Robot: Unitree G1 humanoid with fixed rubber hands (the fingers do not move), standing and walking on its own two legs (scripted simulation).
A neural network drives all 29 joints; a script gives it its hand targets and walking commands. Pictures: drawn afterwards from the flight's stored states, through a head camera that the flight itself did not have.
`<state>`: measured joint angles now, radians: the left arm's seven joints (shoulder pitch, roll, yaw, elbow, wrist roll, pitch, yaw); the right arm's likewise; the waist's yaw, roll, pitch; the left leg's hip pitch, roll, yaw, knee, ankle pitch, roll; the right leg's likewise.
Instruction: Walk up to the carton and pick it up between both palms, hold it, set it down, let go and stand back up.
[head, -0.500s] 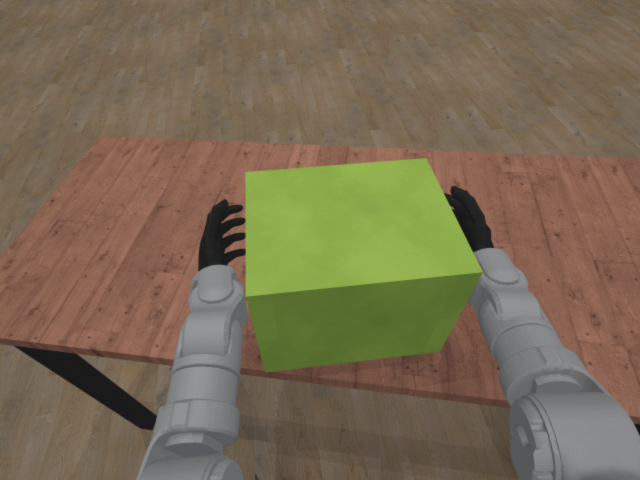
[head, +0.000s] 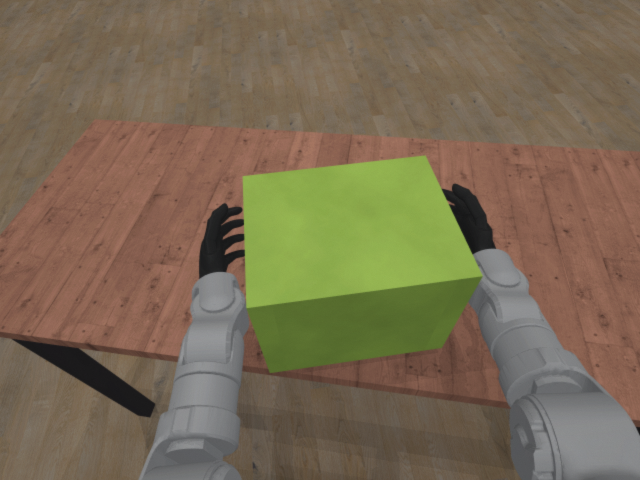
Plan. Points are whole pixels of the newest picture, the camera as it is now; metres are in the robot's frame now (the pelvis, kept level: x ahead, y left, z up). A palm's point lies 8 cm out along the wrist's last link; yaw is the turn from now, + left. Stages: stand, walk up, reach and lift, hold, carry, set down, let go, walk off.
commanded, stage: set down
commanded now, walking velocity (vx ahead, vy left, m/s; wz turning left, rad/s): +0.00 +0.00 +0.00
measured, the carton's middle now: (346, 265) +0.40 +0.01 +0.04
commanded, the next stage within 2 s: none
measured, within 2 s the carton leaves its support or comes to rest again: rests again in 0.20 s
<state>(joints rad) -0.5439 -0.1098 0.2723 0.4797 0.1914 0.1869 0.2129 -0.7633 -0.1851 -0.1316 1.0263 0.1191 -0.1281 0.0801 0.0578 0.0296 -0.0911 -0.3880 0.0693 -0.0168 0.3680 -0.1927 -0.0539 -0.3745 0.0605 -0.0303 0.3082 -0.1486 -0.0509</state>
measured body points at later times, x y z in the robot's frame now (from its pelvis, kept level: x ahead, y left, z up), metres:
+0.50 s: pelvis -0.02 -0.01 +0.00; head +0.05 -0.02 +0.44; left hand +0.36 +0.16 +0.07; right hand +0.45 -0.20 +0.10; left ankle -0.02 +0.15 -0.74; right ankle -0.01 -0.09 -0.74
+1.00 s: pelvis -0.04 -0.02 -0.01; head +0.02 -0.04 +0.44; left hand +0.35 +0.18 +0.09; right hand +0.43 -0.21 +0.12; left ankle -0.02 +0.15 -0.74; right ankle -0.01 -0.09 -0.74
